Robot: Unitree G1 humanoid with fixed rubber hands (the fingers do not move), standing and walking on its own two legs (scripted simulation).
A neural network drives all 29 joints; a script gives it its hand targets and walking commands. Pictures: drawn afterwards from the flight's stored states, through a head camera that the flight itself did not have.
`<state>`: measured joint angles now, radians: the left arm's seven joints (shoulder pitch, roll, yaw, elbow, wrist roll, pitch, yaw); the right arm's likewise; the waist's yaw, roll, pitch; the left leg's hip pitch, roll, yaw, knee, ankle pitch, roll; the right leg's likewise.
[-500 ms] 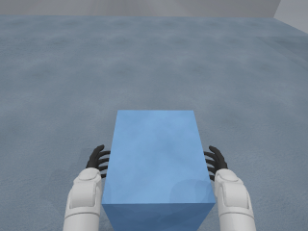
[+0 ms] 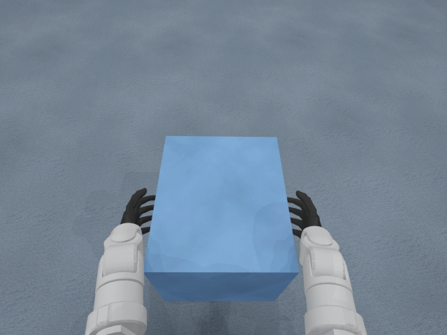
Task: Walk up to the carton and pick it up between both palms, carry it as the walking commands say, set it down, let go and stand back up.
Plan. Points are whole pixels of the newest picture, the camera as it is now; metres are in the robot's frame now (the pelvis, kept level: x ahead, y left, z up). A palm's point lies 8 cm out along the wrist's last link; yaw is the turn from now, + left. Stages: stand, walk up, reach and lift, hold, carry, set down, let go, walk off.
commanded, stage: set down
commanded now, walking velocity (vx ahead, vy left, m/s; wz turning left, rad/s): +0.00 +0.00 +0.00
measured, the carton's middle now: (220, 219) +0.37 +0.04 -0.10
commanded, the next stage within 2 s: none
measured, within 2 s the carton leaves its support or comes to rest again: neither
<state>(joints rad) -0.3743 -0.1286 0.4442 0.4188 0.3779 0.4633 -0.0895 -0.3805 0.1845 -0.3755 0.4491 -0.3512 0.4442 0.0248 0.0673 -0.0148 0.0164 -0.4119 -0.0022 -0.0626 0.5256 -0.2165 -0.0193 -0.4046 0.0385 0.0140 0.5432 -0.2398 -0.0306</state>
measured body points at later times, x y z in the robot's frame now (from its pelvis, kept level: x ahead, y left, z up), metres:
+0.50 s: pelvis -0.04 +0.02 -0.05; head +0.14 +0.03 +0.36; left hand +0.34 +0.22 -0.12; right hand +0.37 -0.12 -0.12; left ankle +0.03 +0.14 -0.73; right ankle +0.02 -0.10 -0.73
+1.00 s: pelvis -0.05 +0.02 -0.13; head +0.18 +0.02 +0.26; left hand +0.37 +0.22 -0.20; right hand +0.40 -0.12 -0.21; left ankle +0.03 +0.14 -0.73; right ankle +0.02 -0.10 -0.73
